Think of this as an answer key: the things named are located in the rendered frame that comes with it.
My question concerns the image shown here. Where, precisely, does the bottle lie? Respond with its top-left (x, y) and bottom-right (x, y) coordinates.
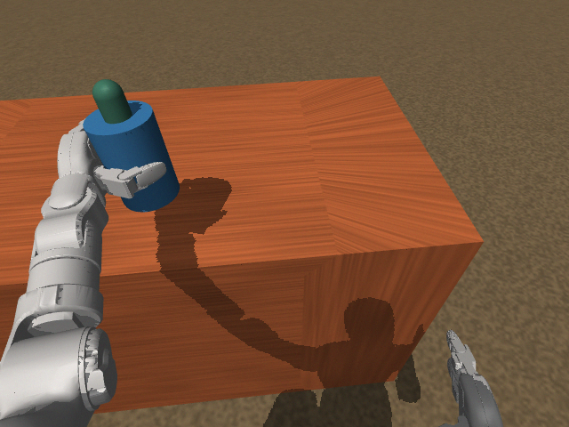
top-left (83, 79), bottom-right (180, 213)

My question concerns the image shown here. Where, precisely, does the left robot arm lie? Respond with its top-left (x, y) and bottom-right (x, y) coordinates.
top-left (0, 173), bottom-right (117, 427)

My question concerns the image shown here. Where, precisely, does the right robot hand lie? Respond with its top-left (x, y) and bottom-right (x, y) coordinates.
top-left (439, 330), bottom-right (503, 427)

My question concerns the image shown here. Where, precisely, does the left robot hand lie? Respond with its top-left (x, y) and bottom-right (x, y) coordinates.
top-left (57, 120), bottom-right (166, 198)

